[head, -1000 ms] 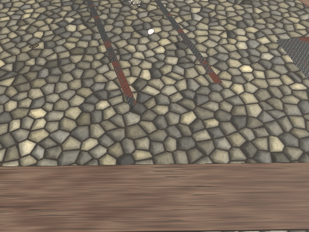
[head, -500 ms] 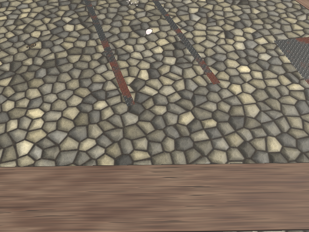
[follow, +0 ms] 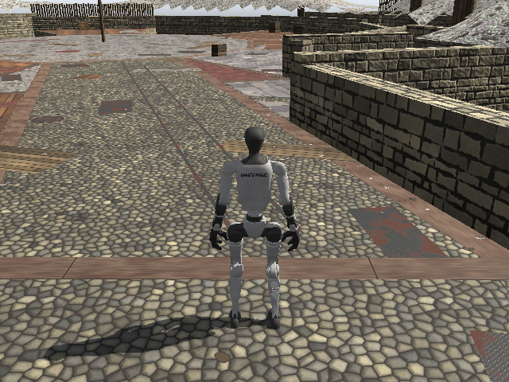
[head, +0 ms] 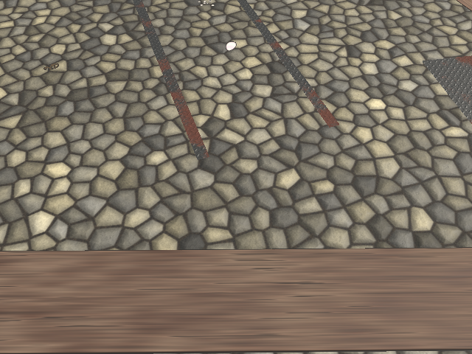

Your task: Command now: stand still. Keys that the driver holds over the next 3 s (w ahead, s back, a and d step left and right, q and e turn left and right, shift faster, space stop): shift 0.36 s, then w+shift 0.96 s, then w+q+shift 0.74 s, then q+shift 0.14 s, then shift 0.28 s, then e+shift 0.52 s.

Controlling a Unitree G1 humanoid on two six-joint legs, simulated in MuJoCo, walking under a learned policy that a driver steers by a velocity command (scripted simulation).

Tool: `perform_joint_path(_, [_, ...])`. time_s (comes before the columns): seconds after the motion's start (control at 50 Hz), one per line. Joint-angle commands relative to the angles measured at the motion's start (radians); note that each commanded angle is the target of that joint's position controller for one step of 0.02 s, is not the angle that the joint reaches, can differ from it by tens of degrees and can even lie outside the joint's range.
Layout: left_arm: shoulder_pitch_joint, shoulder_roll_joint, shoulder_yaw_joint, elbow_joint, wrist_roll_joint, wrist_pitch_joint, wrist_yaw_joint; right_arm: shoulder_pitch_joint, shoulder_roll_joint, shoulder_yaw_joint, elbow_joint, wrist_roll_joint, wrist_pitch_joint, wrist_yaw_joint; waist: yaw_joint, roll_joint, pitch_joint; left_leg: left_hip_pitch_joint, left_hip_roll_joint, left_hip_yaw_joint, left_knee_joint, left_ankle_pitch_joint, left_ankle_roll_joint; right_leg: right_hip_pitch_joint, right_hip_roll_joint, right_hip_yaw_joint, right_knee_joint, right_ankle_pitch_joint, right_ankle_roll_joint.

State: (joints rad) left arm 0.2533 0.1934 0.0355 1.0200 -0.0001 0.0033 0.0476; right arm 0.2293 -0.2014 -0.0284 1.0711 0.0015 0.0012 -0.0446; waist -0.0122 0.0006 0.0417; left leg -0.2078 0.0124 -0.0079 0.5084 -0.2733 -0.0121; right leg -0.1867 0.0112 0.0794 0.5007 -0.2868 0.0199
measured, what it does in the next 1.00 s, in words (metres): walks ahead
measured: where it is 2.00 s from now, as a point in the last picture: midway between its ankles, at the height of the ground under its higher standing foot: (225, 217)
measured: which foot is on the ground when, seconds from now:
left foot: down 0.00-0.60, up 0.62-1.00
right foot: down 0.00-1.00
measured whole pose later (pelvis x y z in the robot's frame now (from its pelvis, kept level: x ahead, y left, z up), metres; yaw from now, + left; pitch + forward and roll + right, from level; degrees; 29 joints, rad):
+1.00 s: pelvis +0.25 -0.01 -0.02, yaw -1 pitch +4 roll +1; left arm 0.58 0.18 0.03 1.10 0.02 -0.11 0.01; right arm -0.10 -0.22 -0.03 0.74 -0.03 -0.04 0.05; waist 0.10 -0.01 0.02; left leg -0.65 0.02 0.13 0.64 -0.16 0.12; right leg 0.28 -0.04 -0.01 0.08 -0.40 0.01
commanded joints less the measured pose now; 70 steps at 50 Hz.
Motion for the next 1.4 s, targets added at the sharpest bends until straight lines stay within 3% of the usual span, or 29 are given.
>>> perform_joint_path(0.02, [0.038, 0.092, 0.013, -0.009, -0.001, -0.007, 0.002, 0.041, -0.096, -0.013, -0.018, 0.000, -0.007, -0.003, 0.001, 0.001, 0.007, 0.004, 0.011, -0.009, -0.091, 0.111, 0.016, -0.041, -0.007, -0.006, -0.086, 0.156, -0.020])
perform_joint_path(0.36, [0.070, 0.075, -0.004, 0.056, -0.002, -0.005, 0.002, 0.096, -0.075, 0.000, 0.002, 0.001, -0.008, -0.002, 0.005, 0.002, 0.021, -0.005, 0.006, -0.007, -0.097, 0.098, 0.020, -0.055, -0.005, -0.016, -0.091, 0.135, -0.016])
perform_joint_path(0.4, [0.109, 0.086, 0.002, 0.069, -0.016, -0.003, 0.004, 0.148, -0.107, -0.014, 0.018, 0.017, -0.003, -0.007, 0.002, 0.028, 0.003, -0.021, -0.008, -0.016, -0.104, -0.423, 0.062, -0.101, 0.045, -0.065, -0.033, -0.349, -0.046])
perform_joint_path(0.44, [0.028, 0.078, 0.001, 0.011, -0.025, -0.033, -0.003, 0.194, -0.147, -0.026, 0.004, 0.030, -0.026, -0.003, -0.032, 0.094, 0.118, -0.045, 0.123, -0.215, -0.204, -0.666, 0.143, -0.297, 0.009, -0.047, 0.058, -0.441, -0.069])
perform_joint_path(0.48, [-0.051, 0.027, -0.012, -0.036, -0.028, -0.078, -0.024, 0.193, -0.203, -0.051, -0.009, 0.033, -0.057, 0.002, -0.035, 0.218, 0.117, -0.060, 0.329, -0.483, -0.374, -0.584, 0.238, -0.302, -0.025, -0.104, 0.282, -0.095, -0.057])
perform_joint_path(0.5, [-0.056, 0.050, -0.005, -0.047, -0.026, -0.091, -0.033, 0.151, -0.189, -0.048, -0.034, 0.022, -0.068, 0.005, -0.014, 0.187, 0.104, -0.110, 0.355, -0.509, -0.394, -0.525, 0.244, -0.287, -0.057, -0.073, 0.362, -0.118, -0.072])
perform_joint_path(0.54, [0.035, 0.038, -0.007, -0.040, -0.033, -0.108, -0.038, -0.009, -0.169, -0.040, -0.111, 0.038, -0.082, 0.017, 0.078, 0.173, 0.078, -0.220, 0.293, -0.357, -0.392, -0.404, 0.176, -0.132, -0.079, -0.080, 0.228, -0.175, -0.112])
perform_joint_path(0.58, [0.227, 0.050, 0.012, 0.054, -0.023, -0.116, -0.030, -0.063, -0.182, -0.044, -0.141, 0.052, -0.075, 0.018, 0.152, 0.121, 0.048, -0.343, 0.133, -0.130, -0.221, -0.347, 0.120, 0.186, 0.033, -0.215, -0.024, -0.020, -0.097])
perform_joint_path(0.6, [0.368, 0.068, 0.019, 0.085, 0.036, -0.097, -0.046, -0.079, -0.160, -0.056, -0.129, -0.045, -0.051, 0.037, 0.208, -0.051, 0.017, -0.453, 0.053, -0.050, 0.017, -0.393, 0.141, 0.362, 0.030, -0.184, -0.113, -0.098, -0.094])
perform_joint_path(0.62, [0.478, 0.120, 0.032, 0.096, 0.062, -0.097, -0.042, -0.142, -0.053, -0.030, -0.177, -0.062, -0.055, 0.046, 0.248, -0.307, -0.007, -0.628, -0.036, 0.043, 0.445, -0.297, 0.117, 0.449, -0.230, 0.199, -0.232, -0.343, -0.108])
perform_joint_path(0.64, [0.404, 0.156, 0.027, 0.064, 0.062, -0.089, -0.041, -0.138, 0.001, -0.018, -0.232, -0.048, -0.065, 0.063, 0.160, -0.304, 0.031, -0.802, -0.055, -0.033, 0.591, -0.198, 0.134, 0.358, -0.387, 0.597, -0.390, -0.596, -0.205])
perform_joint_path(0.66, [0.308, 0.166, 0.032, 0.041, 0.053, -0.085, -0.039, -0.171, -0.024, -0.019, -0.260, -0.053, -0.071, 0.078, 0.112, -0.208, 0.105, -0.852, 0.043, -0.068, 0.669, -0.077, 0.137, 0.256, -0.440, 0.663, -0.427, -0.677, -0.258])
perform_joint_path(0.7, [0.196, 0.146, 0.028, -0.008, 0.034, -0.104, -0.050, -0.149, -0.086, -0.033, -0.242, -0.055, -0.080, 0.099, 0.058, -0.052, 0.059, -0.767, 0.095, -0.044, 0.646, 0.065, 0.097, 0.223, -0.332, 0.422, -0.403, -0.434, -0.220])
perform_joint_path(0.78, [0.287, 0.084, 0.011, 0.025, 0.023, -0.126, -0.041, -0.198, -0.071, -0.030, -0.266, -0.047, -0.047, 0.115, 0.059, -0.083, 0.087, -0.722, 0.087, 0.034, 0.570, 0.135, 0.047, 0.205, -0.229, 0.196, -0.464, -0.159, -0.208])
perform_joint_path(0.92, [0.320, 0.132, 0.018, 0.032, 0.016, -0.134, -0.037, -0.430, -0.067, -0.009, -0.388, -0.031, -0.037, 0.112, 0.076, -0.101, 0.139, -0.524, 0.044, 0.133, 0.192, 0.194, 0.094, 0.252, -0.255, 0.003, -0.540, 0.310, -0.212])
perform_joint_path(0.96, [0.307, 0.151, 0.020, 0.038, 0.016, -0.130, -0.039, -0.382, -0.082, -0.014, -0.388, -0.033, -0.039, 0.097, 0.036, -0.123, 0.092, -0.367, -0.013, 0.172, 0.137, 0.128, 0.144, 0.291, -0.255, -0.076, -0.409, 0.751, -0.190])
perform_joint_path(1.0, [0.292, 0.202, 0.033, 0.043, 0.027, -0.117, -0.032, -0.107, -0.140, -0.043, -0.319, -0.029, -0.048, 0.071, -0.099, -0.165, -0.071, -0.039, -0.093, 0.182, 0.148, 0.049, 0.182, 0.270, -0.268, -0.116, -0.055, 1.174, -0.167])
perform_joint_path(1.02, [0.254, 0.221, 0.040, 0.033, 0.028, -0.109, -0.028, 0.124, -0.179, -0.066, -0.244, -0.030, -0.052, 0.056, -0.206, -0.136, -0.180, 0.238, -0.085, 0.156, 0.102, 0.046, 0.196, 0.142, -0.229, -0.139, 0.219, 1.084, -0.149])
perform_joint_path(1.04, [0.254, 0.157, 0.029, 0.007, 0.035, -0.104, -0.034, 0.299, -0.278, -0.095, -0.203, -0.047, -0.058, 0.043, -0.247, -0.007, -0.302, 0.513, 0.130, -0.110, 0.079, -0.299, 0.204, -0.116, -0.146, -0.130, 0.600, 0.625, -0.150])
perform_joint_path(1.06, [0.298, 0.019, 0.006, -0.042, -0.007, -0.126, -0.056, 0.294, -0.323, -0.101, -0.190, -0.056, -0.062, 0.056, -0.129, 0.299, -0.395, 0.625, 0.349, -0.711, -0.217, -0.727, 0.236, -0.423, 0.041, -0.015, 0.917, -0.137, -0.131])
perform_joint_path(1.08, [0.218, 0.101, 0.024, -0.072, -0.010, -0.137, -0.056, 0.166, -0.281, -0.095, -0.203, -0.043, -0.061, 0.068, -0.099, 0.209, -0.267, 0.513, 0.341, -0.810, -0.343, -0.658, 0.236, -0.551, 0.009, 0.070, 0.991, -0.052, -0.162])
perform_joint_path(1.1, [0.142, 0.134, 0.034, -0.088, -0.007, -0.136, -0.053, 0.103, -0.202, -0.078, -0.202, -0.045, -0.070, 0.068, -0.065, 0.080, -0.132, 0.390, 0.326, -0.621, -0.292, -0.492, 0.243, -0.590, -0.056, 0.023, 1.000, 0.030, -0.166])
perform_joint_path(1.12, [0.115, 0.115, 0.028, -0.093, 0.003, -0.136, -0.056, 0.085, -0.143, -0.065, -0.189, -0.044, -0.081, 0.070, -0.037, -0.014, -0.065, 0.237, 0.287, -0.489, -0.301, -0.331, 0.237, -0.545, -0.096, 0.010, 0.942, 0.075, -0.166])
perform_joint_path(1.18, [0.112, 0.042, 0.013, -0.115, 0.038, -0.088, -0.085, 0.090, -0.067, -0.036, -0.144, -0.029, -0.107, 0.061, 0.058, 0.036, -0.001, -0.003, 0.191, -0.287, -0.360, -0.248, 0.200, -0.448, -0.156, 0.010, 0.823, 0.088, -0.133])
perform_joint_path(1.26, [-0.128, 0.053, -0.005, -0.223, 0.042, -0.062, -0.099, 0.193, -0.090, -0.028, -0.119, -0.012, -0.127, 0.058, 0.034, 0.014, 0.129, -0.050, 0.128, -0.134, -0.453, -0.027, 0.204, -0.611, -0.175, -0.081, 0.622, 0.241, -0.094])
perform_joint_path(1.32, [-0.293, 0.062, -0.019, -0.272, 0.032, -0.080, -0.115, 0.256, -0.085, -0.014, -0.111, 0.008, -0.142, 0.059, -0.006, -0.027, 0.169, -0.109, 0.071, -0.016, -0.496, 0.298, 0.172, -0.433, -0.121, -0.181, 0.224, 0.460, -0.096])
perform_joint_path(1.34, [-0.325, 0.049, -0.025, -0.281, 0.027, -0.081, -0.123, 0.299, -0.104, -0.015, -0.097, 0.014, -0.147, 0.057, -0.025, -0.006, 0.146, -0.121, 0.078, -0.020, -0.526, 0.449, 0.164, -0.306, -0.078, -0.216, 0.181, 0.518, -0.092])
perform_joint_path(1.38, [-0.206, 0.095, -0.008, -0.249, 0.019, -0.086, -0.117, 0.242, -0.165, -0.026, -0.109, 0.008, -0.152, 0.052, 0.054, 0.043, 0.053, -0.052, 0.091, 0.028, -0.446, 0.701, 0.146, -0.123, -0.050, -0.177, 0.203, 0.662, -0.121])
perform_joint_path(1.4, [-0.177, 0.113, 0.001, -0.236, 0.023, -0.101, -0.106, 0.231, -0.152, -0.025, -0.099, 0.011, -0.151, 0.042, 0.069, 0.061, 0.019, 0.063, 0.084, 0.036, -0.363, 0.723, 0.121, -0.113, -0.066, -0.106, 0.147, 0.748, -0.150])
Next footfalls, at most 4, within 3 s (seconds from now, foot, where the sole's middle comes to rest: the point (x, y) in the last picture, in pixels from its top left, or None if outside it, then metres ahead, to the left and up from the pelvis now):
1.02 left None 0.46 0.09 -0.77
1.48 right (266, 242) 0.88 -0.08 -0.77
1.88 left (196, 212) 1.10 0.17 -0.90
2.20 right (192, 134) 1.54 0.21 -0.90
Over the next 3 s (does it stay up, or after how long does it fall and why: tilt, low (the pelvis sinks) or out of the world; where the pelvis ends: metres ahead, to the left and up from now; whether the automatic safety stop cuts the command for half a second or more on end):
stays up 1.46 0.30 -0.14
